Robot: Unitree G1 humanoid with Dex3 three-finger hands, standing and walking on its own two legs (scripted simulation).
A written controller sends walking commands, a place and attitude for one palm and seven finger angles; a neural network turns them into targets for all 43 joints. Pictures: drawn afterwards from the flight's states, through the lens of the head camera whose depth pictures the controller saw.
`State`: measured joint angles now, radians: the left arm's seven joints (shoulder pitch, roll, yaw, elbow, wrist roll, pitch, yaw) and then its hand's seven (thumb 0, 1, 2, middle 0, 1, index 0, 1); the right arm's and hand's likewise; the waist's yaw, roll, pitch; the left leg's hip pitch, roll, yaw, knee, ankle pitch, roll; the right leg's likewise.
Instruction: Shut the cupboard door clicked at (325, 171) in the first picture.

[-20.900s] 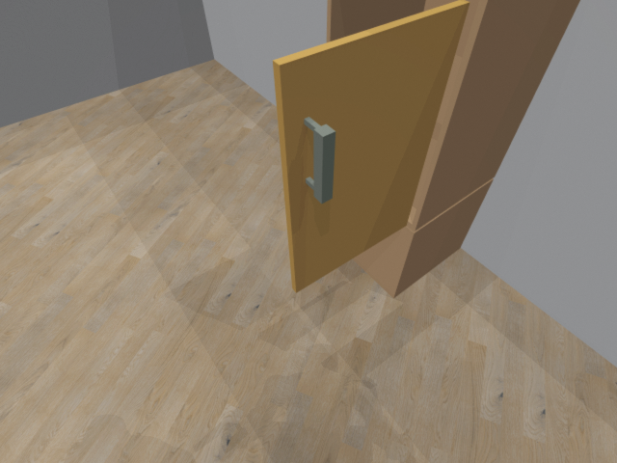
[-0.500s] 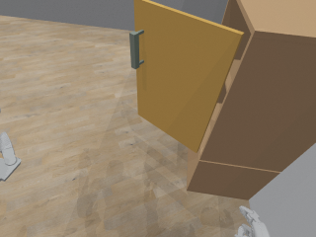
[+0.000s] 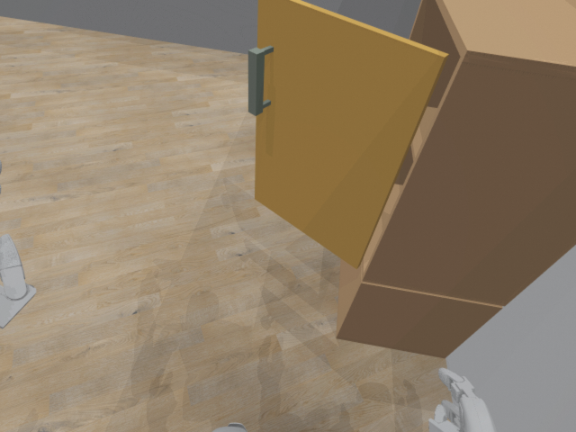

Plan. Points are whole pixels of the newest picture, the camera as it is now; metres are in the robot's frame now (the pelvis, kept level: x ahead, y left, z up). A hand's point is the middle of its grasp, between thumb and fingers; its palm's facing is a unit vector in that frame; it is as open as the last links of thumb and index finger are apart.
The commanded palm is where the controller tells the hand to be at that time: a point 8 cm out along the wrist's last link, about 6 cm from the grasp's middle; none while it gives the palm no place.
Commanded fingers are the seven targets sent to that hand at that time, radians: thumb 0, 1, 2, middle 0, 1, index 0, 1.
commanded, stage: step back with the hand held close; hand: left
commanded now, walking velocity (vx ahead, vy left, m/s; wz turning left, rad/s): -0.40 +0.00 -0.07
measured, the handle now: (262, 80) +0.80 +0.09 +0.10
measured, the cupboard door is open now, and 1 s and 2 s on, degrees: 59 59 59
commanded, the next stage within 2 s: stop stepping back and stand still in 0.34 s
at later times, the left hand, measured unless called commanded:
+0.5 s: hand out of the picture +0.12 +0.27 +0.19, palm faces +0.35 -0.83 -0.43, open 7.4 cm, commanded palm +0.06 +0.31 +0.19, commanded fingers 0.00 0.90 0.90 -0.20 -0.30 -0.20 -0.30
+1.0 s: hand out of the picture +0.06 +0.33 +0.21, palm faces +0.39 -0.85 -0.37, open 7.4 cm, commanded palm +0.02 +0.36 +0.19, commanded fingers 0.00 0.90 0.90 -0.20 -0.30 -0.20 -0.30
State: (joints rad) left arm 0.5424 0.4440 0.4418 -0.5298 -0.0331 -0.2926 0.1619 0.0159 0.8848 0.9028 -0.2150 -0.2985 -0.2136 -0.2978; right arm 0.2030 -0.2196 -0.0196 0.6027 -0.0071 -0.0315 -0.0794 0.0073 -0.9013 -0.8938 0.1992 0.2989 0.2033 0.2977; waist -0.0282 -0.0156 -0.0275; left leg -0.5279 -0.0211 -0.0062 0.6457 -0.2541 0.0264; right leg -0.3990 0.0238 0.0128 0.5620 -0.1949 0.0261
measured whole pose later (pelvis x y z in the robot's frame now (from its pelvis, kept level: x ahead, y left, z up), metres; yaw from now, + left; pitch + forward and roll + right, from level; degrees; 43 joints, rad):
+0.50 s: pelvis -0.09 +0.02 +0.00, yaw -1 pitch +1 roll -5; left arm 0.54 0.50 0.47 -0.52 -0.08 -0.28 0.11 0.02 0.89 0.90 -0.21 -0.30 -0.21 -0.30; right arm 0.17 -0.15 0.00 0.60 -0.02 -0.07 -0.07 0.01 -0.90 -0.89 0.20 0.30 0.21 0.30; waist -0.05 0.00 -0.04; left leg -0.57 0.06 0.07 0.48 -0.13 -0.01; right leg -0.20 0.04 0.02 0.50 -0.34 -0.01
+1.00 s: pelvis -0.17 +0.09 +0.01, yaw -9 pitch -1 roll -2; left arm 0.50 0.46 0.45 -0.49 -0.05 -0.17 0.17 0.01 0.88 0.90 -0.22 -0.30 -0.22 -0.30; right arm 0.30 -0.19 0.01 0.69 -0.01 -0.02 -0.07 0.01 -0.90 -0.89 0.20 0.30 0.20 0.30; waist 0.00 -0.04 -0.11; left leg -0.48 0.06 0.04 0.90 -0.40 -0.01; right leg -0.22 0.02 -0.13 0.51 -0.34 -0.08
